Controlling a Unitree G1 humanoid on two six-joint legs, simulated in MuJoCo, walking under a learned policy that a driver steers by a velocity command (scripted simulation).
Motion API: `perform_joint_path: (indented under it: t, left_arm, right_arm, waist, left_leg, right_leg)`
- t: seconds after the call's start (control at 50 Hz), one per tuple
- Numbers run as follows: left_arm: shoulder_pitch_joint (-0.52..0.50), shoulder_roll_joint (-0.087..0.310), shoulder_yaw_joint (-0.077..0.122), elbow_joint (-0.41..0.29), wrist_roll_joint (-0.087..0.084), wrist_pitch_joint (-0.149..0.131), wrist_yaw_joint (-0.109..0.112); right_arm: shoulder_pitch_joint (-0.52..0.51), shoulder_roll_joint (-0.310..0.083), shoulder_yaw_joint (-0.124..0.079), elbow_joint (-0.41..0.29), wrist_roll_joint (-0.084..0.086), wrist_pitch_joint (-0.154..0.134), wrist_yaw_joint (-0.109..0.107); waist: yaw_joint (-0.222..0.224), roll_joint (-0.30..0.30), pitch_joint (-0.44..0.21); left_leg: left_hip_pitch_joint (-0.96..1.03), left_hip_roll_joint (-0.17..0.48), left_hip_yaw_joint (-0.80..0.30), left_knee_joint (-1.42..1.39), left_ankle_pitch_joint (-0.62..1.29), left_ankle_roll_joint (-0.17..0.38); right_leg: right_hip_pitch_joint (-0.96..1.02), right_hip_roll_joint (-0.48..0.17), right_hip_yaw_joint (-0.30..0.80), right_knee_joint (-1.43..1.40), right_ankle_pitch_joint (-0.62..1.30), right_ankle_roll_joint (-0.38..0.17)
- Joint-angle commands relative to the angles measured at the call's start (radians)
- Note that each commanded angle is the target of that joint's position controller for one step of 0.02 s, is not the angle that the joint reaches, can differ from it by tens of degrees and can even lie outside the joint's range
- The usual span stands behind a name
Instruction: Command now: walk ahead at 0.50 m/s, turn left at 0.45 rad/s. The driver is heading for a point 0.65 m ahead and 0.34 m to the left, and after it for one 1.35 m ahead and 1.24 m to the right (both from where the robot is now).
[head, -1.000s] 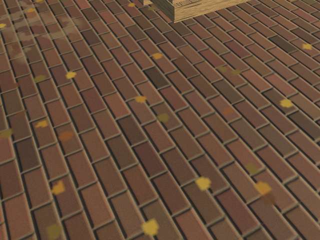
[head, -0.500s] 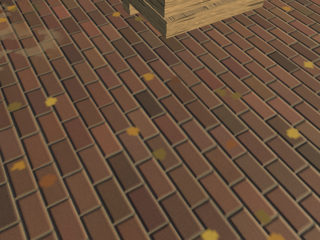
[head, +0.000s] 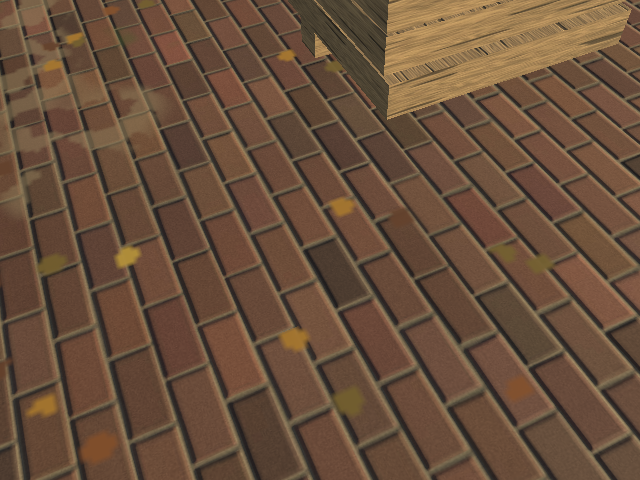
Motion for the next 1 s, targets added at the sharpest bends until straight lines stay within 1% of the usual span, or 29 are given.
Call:
perform_joint_path:
  t: [0.02, 0.04, 0.08, 0.12, 0.22, 0.3, 0.32, 0.36, 0.38, 0.4, 0.42, 0.44, 0.46, 0.48, 0.5, 0.52, 0.54, 0.56, 0.6, 0.66, 0.74, 0.82, 0.88, 0.9, 0.92, 0.94, 0.96, 0.98, 1.0]
  left_arm:
    - [0.040, 0.080, 0.020, -0.012, 0.011, -0.011, 0.004]
    - [0.045, 0.088, 0.023, -0.003, 0.010, -0.014, 0.007]
    - [0.058, 0.114, 0.033, 0.009, 0.011, -0.017, 0.016]
    - [0.076, 0.129, 0.039, 0.019, 0.014, -0.013, 0.027]
    - [0.116, 0.163, 0.047, 0.027, 0.007, 0.005, 0.043]
    - [0.174, 0.186, 0.057, 0.044, -0.010, 0.030, 0.045]
    - [0.176, 0.194, 0.060, 0.045, -0.015, 0.037, 0.045]
    - [0.150, 0.221, 0.068, 0.035, -0.023, 0.048, 0.047]
    - [0.137, 0.236, 0.072, 0.030, -0.027, 0.055, 0.049]
    - [0.114, 0.244, 0.073, 0.023, -0.032, 0.063, 0.050]
    - [0.113, 0.232, 0.067, 0.015, -0.029, 0.063, 0.051]
    - [0.144, 0.117, 0.034, -0.024, 0.012, 0.050, 0.046]
    - [0.166, 0.075, 0.012, -0.070, -0.004, 0.004, 0.032]
    - [0.034, 0.156, 0.031, -0.097, -0.045, -0.027, 0.020]
    - [0.006, 0.154, 0.030, -0.107, -0.054, -0.041, 0.017]
    - [0.016, 0.148, 0.032, -0.088, -0.031, -0.043, 0.026]
    - [0.031, 0.159, 0.042, -0.077, -0.013, -0.030, 0.032]
    - [0.049, 0.163, 0.047, -0.081, -0.010, -0.014, 0.029]
    - [0.048, 0.144, 0.047, -0.091, 0.004, 0.008, 0.030]
    - [-0.069, 0.116, 0.039, -0.133, 0.013, 0.017, 0.035]
    - [-0.197, 0.092, 0.026, -0.177, 0.000, 0.007, 0.021]
    - [-0.264, 0.115, 0.027, -0.218, -0.009, -0.010, 0.002]
    - [-0.224, 0.148, 0.037, -0.220, -0.013, -0.026, -0.007]
    - [-0.166, 0.160, 0.045, -0.207, -0.012, -0.031, -0.005]
    - [-0.063, 0.187, 0.059, -0.182, -0.004, -0.037, 0.001]
    - [0.094, 0.236, 0.074, -0.165, 0.013, -0.038, 0.009]
    - [0.222, 0.317, 0.094, -0.137, 0.027, -0.026, 0.012]
    - [0.236, 0.247, 0.079, -0.118, -0.004, -0.021, 0.002]
    - [0.196, 0.165, 0.058, -0.125, -0.012, -0.015, 0.001]
  right_arm:
    - [0.027, -0.046, -0.027, -0.067, 0.002, 0.011, -0.001]
    - [0.022, -0.032, -0.027, -0.075, 0.002, 0.022, 0.000]
    - [-0.020, -0.032, -0.031, -0.102, -0.004, 0.037, 0.000]
    - [-0.067, -0.034, -0.034, -0.126, -0.010, 0.040, 0.003]
    - [-0.225, -0.018, -0.021, -0.186, -0.016, 0.030, 0.035]
    - [-0.336, -0.015, -0.013, -0.250, -0.013, 0.031, 0.061]
    - [-0.346, -0.020, -0.014, -0.264, -0.012, 0.032, 0.066]
    - [-0.317, -0.049, -0.027, -0.280, -0.012, 0.036, 0.073]
    - [-0.258, -0.073, -0.041, -0.274, -0.011, 0.039, 0.073]
    - [-0.133, -0.111, -0.064, -0.246, -0.007, 0.040, 0.071]
    - [0.037, -0.182, -0.102, -0.199, -0.006, 0.043, 0.055]
    - [0.102, -0.294, -0.128, -0.179, -0.005, 0.049, 0.033]
    - [0.077, -0.314, -0.116, -0.223, -0.018, 0.027, 0.042]
    - [0.078, -0.223, -0.089, -0.218, -0.024, 0.013, 0.053]
    - [0.035, -0.181, -0.077, -0.217, -0.021, 0.003, 0.053]
    - [-0.047, -0.150, -0.067, -0.234, -0.017, 0.000, 0.052]
    - [-0.103, -0.110, -0.053, -0.250, -0.022, 0.000, 0.049]
    - [-0.121, -0.111, -0.050, -0.263, -0.031, -0.001, 0.044]
    - [-0.106, -0.126, -0.053, -0.261, -0.023, -0.008, 0.034]
    - [-0.045, -0.158, -0.060, -0.249, -0.019, -0.008, 0.011]
    - [0.004, -0.156, -0.059, -0.237, -0.015, 0.001, 0.000]
    - [0.051, -0.155, -0.060, -0.216, -0.009, 0.010, -0.004]
    - [0.040, -0.159, -0.062, -0.220, -0.011, 0.023, -0.014]
    - [0.024, -0.156, -0.061, -0.226, -0.011, 0.027, -0.015]
    - [0.003, -0.132, -0.052, -0.239, -0.013, 0.028, -0.012]
    - [-0.018, -0.085, -0.032, -0.264, -0.027, 0.024, -0.006]
    - [0.129, -0.013, -0.012, -0.285, -0.006, 0.015, -0.006]
    - [0.176, -0.083, -0.014, -0.260, 0.010, 0.008, -0.009]
    - [0.087, -0.146, -0.029, -0.248, 0.006, 0.009, -0.007]
  waist:
    - [0.009, -0.142, -0.056]
    - [0.002, -0.132, -0.038]
    - [-0.002, -0.105, -0.010]
    - [0.005, -0.088, 0.009]
    - [0.054, -0.070, 0.050]
    - [0.089, -0.071, 0.086]
    - [0.084, -0.078, 0.085]
    - [0.044, -0.111, 0.043]
    - [0.004, -0.131, -0.001]
    - [-0.072, -0.126, -0.067]
    - [-0.152, -0.082, -0.156]
    - [-0.110, 0.150, -0.205]
    - [-0.052, 0.211, -0.371]
    - [-0.106, 0.076, -0.306]
    - [-0.079, 0.054, -0.195]
    - [-0.029, -0.030, -0.135]
    - [0.006, -0.033, -0.098]
    - [0.032, 0.008, -0.095]
    - [0.041, -0.004, -0.083]
    - [0.010, -0.004, -0.044]
    - [-0.040, 0.053, -0.017]
    - [-0.065, 0.066, -0.004]
    - [-0.035, 0.097, -0.014]
    - [-0.003, 0.114, -0.031]
    - [0.050, 0.107, -0.091]
    - [0.122, 0.035, -0.228]
    - [0.077, -0.274, -0.381]
    - [0.074, -0.329, -0.368]
    - [0.100, -0.204, -0.217]
  left_leg:
    - [-0.193, 0.115, -0.053, 0.023, 0.109, 0.008]
    - [-0.202, 0.120, -0.047, 0.013, 0.124, 0.006]
    - [-0.257, 0.125, -0.054, -0.027, 0.186, -0.001]
    - [-0.310, 0.121, -0.063, -0.107, 0.265, -0.012]
    - [-0.310, 0.104, 0.022, -0.362, 0.421, -0.011]
    - [-0.337, 0.087, 0.084, -0.472, 0.356, 0.013]
    - [-0.325, 0.076, 0.101, -0.489, 0.315, 0.024]
    - [-0.217, 0.021, 0.157, -0.506, 0.221, 0.059]
    - [-0.124, -0.021, 0.187, -0.506, 0.173, 0.080]
    - [0.044, -0.070, 0.211, -0.555, 0.187, 0.111]
    - [0.325, -0.095, 0.166, -0.617, 0.243, 0.152]
    - [0.602, 0.140, -0.234, -0.660, 0.226, 0.245]
    - [0.788, 0.315, -0.783, -0.849, 0.060, 0.415]
    - [0.766, 0.296, -0.704, -0.904, 0.083, 0.349]
    - [0.645, 0.260, -0.540, -0.891, 0.156, 0.305]
    - [0.491, 0.210, -0.419, -0.889, 0.247, 0.265]
    - [0.379, 0.170, -0.334, -0.907, 0.329, 0.235]
    - [0.302, 0.162, -0.317, -0.927, 0.387, 0.244]
    - [0.239, 0.137, -0.263, -0.946, 0.474, 0.250]
    - [0.218, 0.104, -0.215, -0.957, 0.495, 0.231]
    - [0.202, 0.065, -0.199, -0.947, 0.350, 0.177]
    - [0.267, 0.098, -0.276, -0.880, 0.315, 0.164]
    - [0.324, 0.123, -0.353, -0.797, 0.354, 0.148]
    - [0.323, 0.112, -0.362, -0.756, 0.404, 0.137]
    - [0.295, 0.061, -0.337, -0.653, 0.478, 0.109]
    - [0.171, 0.003, -0.268, -0.400, 0.400, 0.072]
    - [-0.196, -0.148, -0.140, -0.049, -0.070, -0.008]
    - [-0.352, -0.093, -0.152, 0.118, -0.207, -0.018]
    - [-0.391, -0.056, -0.156, 0.163, -0.121, -0.023]
  right_leg:
    - [0.204, -0.269, 0.251, -0.300, 0.055, -0.131]
    - [0.186, -0.266, 0.205, -0.318, 0.095, -0.138]
    - [0.183, -0.272, 0.142, -0.339, 0.156, -0.149]
    - [0.208, -0.272, 0.087, -0.350, 0.189, -0.151]
    - [0.273, -0.264, -0.041, -0.356, 0.216, -0.128]
    - [0.401, -0.299, -0.091, -0.307, 0.266, -0.115]
    - [0.427, -0.307, -0.103, -0.280, 0.318, -0.107]
    - [0.452, -0.308, -0.137, -0.173, 0.608, -0.085]
    - [0.454, -0.304, -0.150, -0.072, 0.775, -0.074]
    - [0.421, -0.280, -0.172, 0.106, 0.866, -0.055]
    - [0.271, -0.237, -0.182, 0.357, 0.738, -0.013]
    - [-0.098, -0.127, -0.173, 0.714, 0.018, 0.040]
    - [-0.358, 0.041, 0.076, 0.941, -0.454, 0.059]
    - [-0.473, -0.011, 0.177, 0.970, -0.381, 0.033]
    - [-0.494, -0.054, 0.165, 0.902, -0.287, 0.007]
    - [-0.423, -0.100, 0.168, 0.814, -0.212, 0.005]
    - [-0.352, -0.128, 0.167, 0.739, -0.163, 0.008]
    - [-0.291, -0.137, 0.173, 0.708, -0.141, 0.019]
    - [-0.263, -0.130, 0.158, 0.624, -0.105, 0.052]
    - [-0.311, -0.096, 0.142, 0.431, 0.045, 0.086]
    - [-0.252, -0.036, 0.140, 0.151, 0.243, 0.081]
    - [-0.218, -0.008, 0.156, 0.039, 0.241, 0.062]
    - [-0.147, 0.005, 0.162, -0.004, 0.123, 0.035]
    - [-0.069, 0.014, 0.145, -0.026, 0.099, 0.019]
    - [0.092, 0.004, 0.140, -0.055, 0.116, -0.011]
    - [0.360, -0.137, 0.263, -0.019, 0.092, -0.074]
    - [0.742, -0.381, 0.696, -0.066, -0.044, -0.238]
    - [0.751, -0.430, 0.914, -0.149, -0.267, -0.271]
    - [0.619, -0.371, 0.778, -0.177, -0.307, -0.228]
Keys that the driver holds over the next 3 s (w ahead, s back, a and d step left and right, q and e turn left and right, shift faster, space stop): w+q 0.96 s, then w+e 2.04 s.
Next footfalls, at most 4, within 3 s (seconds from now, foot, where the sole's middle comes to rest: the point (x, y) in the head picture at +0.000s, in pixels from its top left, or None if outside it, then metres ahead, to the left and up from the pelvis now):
0.42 left None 0.35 0.18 -0.77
0.94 right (287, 379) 0.70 0.12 -0.77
1.40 left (147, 367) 0.74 0.44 -0.77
1.88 right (231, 243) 1.10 0.28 -0.77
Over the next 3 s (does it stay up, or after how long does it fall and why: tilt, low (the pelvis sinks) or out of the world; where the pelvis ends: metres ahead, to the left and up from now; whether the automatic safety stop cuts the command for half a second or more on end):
stays up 1.45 0.29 -0.01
